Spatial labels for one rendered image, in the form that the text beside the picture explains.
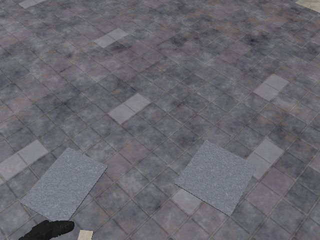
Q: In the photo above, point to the robot left hand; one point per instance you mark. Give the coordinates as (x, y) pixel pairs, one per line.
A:
(47, 230)

